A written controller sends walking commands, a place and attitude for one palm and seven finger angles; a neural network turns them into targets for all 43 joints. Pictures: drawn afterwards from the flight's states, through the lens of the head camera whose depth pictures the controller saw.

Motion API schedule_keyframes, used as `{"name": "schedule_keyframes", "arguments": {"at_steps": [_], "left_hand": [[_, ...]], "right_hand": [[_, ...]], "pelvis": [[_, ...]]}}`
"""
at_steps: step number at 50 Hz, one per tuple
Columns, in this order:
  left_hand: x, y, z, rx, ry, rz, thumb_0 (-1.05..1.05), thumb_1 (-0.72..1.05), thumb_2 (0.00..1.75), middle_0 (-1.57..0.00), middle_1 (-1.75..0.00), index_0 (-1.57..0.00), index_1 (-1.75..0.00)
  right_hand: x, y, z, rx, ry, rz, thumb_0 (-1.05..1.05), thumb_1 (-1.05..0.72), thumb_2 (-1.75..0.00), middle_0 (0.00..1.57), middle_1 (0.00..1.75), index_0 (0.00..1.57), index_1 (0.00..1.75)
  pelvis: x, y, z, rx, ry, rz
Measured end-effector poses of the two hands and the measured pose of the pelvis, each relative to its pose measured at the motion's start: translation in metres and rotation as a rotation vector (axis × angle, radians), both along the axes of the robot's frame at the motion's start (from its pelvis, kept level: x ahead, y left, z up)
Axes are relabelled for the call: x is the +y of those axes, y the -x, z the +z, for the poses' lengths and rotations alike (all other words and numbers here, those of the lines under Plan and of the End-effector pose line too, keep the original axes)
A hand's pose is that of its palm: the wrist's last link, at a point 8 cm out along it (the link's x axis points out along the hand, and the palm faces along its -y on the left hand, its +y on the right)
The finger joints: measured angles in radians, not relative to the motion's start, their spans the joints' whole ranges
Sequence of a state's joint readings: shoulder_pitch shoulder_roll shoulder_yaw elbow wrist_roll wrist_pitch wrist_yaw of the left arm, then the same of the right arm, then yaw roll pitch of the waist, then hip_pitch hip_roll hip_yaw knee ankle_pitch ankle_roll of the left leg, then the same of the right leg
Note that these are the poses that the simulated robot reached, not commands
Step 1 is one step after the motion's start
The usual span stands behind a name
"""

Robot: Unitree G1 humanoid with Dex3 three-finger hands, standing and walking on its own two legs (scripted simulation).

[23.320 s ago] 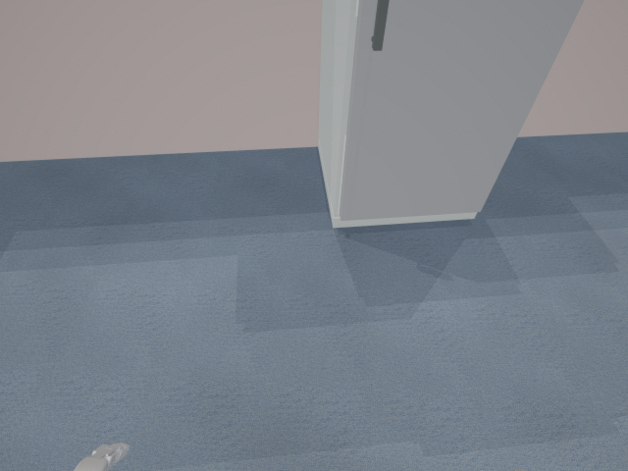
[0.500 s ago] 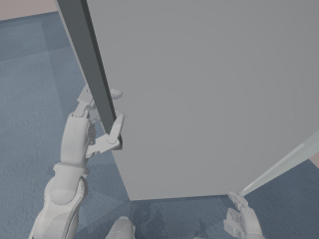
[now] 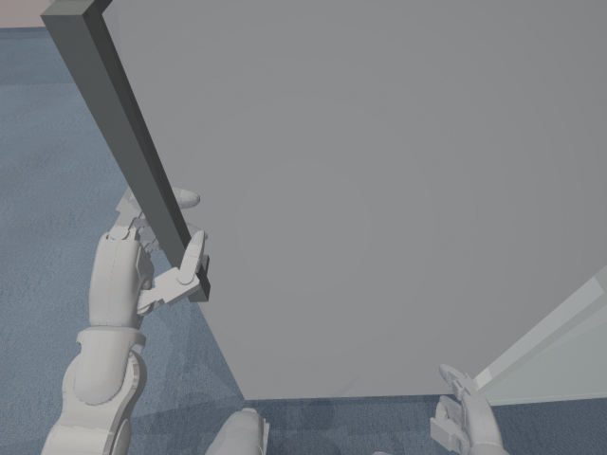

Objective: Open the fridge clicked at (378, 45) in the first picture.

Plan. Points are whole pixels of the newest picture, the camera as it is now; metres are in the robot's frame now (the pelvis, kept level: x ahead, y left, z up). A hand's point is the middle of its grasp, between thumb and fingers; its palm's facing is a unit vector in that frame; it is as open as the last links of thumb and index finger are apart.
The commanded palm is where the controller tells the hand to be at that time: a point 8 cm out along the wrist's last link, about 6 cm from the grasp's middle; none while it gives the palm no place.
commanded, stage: stop walking and hold the door back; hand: left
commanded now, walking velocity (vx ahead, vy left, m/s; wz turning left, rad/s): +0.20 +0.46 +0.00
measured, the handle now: (164, 189) +0.31 +0.16 +0.22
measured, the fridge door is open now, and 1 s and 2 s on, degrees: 88 84 80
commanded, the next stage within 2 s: loosen the grip on the handle in 1.12 s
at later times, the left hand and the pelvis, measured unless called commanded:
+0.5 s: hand (184, 280) +0.24 +0.14 +0.17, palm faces +0.17 -0.95 -0.27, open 6.1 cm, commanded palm +0.26 +0.21 +0.15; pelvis -0.15 -0.04 +0.02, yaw +6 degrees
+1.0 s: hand (194, 236) +0.29 +0.14 +0.17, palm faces +0.15 -0.98 -0.12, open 5.7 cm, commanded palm +0.27 +0.21 +0.15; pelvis -0.18 -0.02 +0.00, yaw -3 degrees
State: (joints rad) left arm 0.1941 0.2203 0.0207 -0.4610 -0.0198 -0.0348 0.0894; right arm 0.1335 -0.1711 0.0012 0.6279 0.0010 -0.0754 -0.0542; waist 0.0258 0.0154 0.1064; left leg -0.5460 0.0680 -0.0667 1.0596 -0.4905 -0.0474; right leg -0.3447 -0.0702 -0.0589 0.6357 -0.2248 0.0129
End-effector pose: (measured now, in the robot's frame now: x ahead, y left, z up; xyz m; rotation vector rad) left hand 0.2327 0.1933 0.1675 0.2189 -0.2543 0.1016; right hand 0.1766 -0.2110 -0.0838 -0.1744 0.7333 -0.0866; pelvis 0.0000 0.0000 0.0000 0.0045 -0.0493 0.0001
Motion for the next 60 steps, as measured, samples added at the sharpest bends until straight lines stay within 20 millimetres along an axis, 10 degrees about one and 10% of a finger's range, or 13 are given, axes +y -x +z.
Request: {"name": "schedule_keyframes", "arguments": {"at_steps": [12,21,31,37,49,60], "left_hand": [[-0.006,0.025,0.006,0.087,-0.022,0.096,-0.11,0.56,0.81,-0.45,-1.4,-0.38,-1.39],[-0.005,0.023,0.01,0.132,-0.034,0.073,-0.1,0.57,0.78,-0.45,-1.4,-0.37,-1.38],[-0.007,0.007,0.015,0.251,0.011,0.153,-0.08,0.6,0.81,-0.45,-1.4,-0.42,-1.4],[-0.007,-0.005,0.015,0.316,0.053,0.157,-0.07,0.63,0.81,-0.43,-1.39,-0.43,-1.4],[0.0,-0.033,0.011,0.25,0.114,0.062,-0.03,0.67,0.82,-0.44,-1.39,-0.41,-1.4],[0.0,-0.03,0.01,0.211,0.067,0.069,-0.04,0.66,0.8,-0.45,-1.4,-0.38,-1.4]], "right_hand": [[-0.054,0.052,0.022,0.0,0.089,0.043,0.01,-0.9,-0.9,0.21,0.3,0.2,0.3],[-0.066,0.151,0.014,0.058,0.09,-0.029,0.01,-0.9,-0.9,0.2,0.3,0.2,0.3],[-0.082,0.264,-0.044,0.338,0.056,-0.061,0.01,-0.9,-0.9,0.21,0.3,0.2,0.3],[-0.109,0.3,-0.038,0.33,0.098,-0.165,0.01,-0.9,-0.9,0.21,0.3,0.2,0.3],[-0.102,0.337,-0.016,0.287,0.175,-0.299,0.01,-0.9,-0.9,0.2,0.3,0.2,0.3],[-0.07,0.302,-0.031,0.299,0.08,-0.191,0.01,-0.9,-0.9,0.21,0.3,0.2,0.3]], "pelvis": [[-0.031,0.07,0.017,0.015,-0.057,0.102],[-0.031,0.141,0.013,-0.013,0.0,0.083],[-0.058,0.172,-0.001,-0.016,0.001,0.085],[-0.049,0.184,0.006,-0.028,-0.019,0.071],[-0.021,0.181,-0.002,-0.042,-0.01,-0.046],[-0.026,0.176,0.0,-0.011,0.031,-0.014]]}}
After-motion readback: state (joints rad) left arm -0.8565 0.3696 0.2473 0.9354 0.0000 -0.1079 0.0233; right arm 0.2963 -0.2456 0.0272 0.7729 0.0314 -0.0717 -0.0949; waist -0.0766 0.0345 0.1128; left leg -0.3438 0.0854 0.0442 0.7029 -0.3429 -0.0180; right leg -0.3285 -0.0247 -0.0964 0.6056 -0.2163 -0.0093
